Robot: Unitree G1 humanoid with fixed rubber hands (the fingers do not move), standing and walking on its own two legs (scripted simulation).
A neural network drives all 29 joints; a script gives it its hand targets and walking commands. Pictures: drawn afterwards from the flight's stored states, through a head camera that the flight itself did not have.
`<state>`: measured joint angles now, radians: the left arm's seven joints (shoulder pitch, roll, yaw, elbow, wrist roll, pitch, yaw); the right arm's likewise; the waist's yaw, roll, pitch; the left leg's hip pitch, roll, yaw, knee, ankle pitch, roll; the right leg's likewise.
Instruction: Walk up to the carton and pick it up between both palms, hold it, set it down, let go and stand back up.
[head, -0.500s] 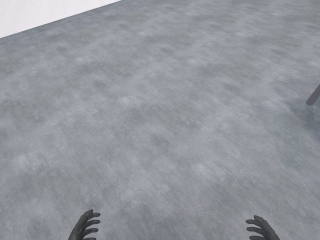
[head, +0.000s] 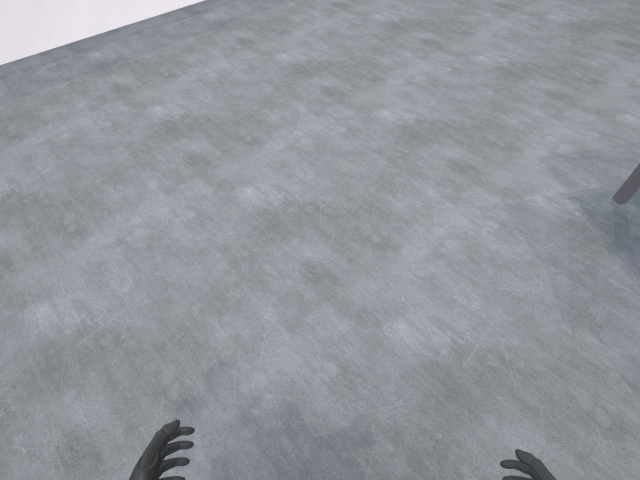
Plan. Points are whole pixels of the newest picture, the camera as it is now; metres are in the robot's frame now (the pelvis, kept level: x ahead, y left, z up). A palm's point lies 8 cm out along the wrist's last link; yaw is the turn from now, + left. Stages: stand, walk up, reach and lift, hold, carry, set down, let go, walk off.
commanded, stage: stand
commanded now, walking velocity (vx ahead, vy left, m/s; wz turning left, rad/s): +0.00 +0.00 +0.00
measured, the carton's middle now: out of the picture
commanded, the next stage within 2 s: none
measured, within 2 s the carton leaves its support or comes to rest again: neither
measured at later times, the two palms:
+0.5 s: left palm out of the picture +0.13 +0.25 -0.09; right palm out of the picture +0.10 -0.26 -0.11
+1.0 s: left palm out of the picture +0.11 +0.25 -0.09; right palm out of the picture +0.08 -0.27 -0.11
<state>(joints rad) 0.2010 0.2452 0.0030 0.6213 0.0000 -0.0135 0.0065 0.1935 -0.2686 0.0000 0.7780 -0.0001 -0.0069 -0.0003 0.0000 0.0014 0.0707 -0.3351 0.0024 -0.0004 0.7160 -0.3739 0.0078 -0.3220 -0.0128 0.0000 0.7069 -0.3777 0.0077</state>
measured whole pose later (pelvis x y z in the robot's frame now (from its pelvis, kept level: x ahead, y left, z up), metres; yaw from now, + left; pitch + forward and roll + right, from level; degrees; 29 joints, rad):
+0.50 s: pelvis +0.00 +0.00 +0.00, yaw +0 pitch -1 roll +0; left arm 0.20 0.25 0.00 0.66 0.00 -0.01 0.01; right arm 0.19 -0.28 0.00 0.82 0.00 -0.02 0.00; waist 0.00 0.00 0.05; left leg -0.33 0.00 0.00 0.72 -0.37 0.01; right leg -0.32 -0.01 0.00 0.71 -0.38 0.01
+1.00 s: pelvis -0.01 +0.00 +0.00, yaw +0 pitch -1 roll +0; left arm 0.20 0.26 0.00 0.72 0.00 -0.02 0.01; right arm 0.19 -0.28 0.00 0.89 0.00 -0.02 0.00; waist 0.00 0.00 0.05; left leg -0.33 0.00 0.00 0.69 -0.34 0.00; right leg -0.32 -0.01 0.00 0.70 -0.36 0.00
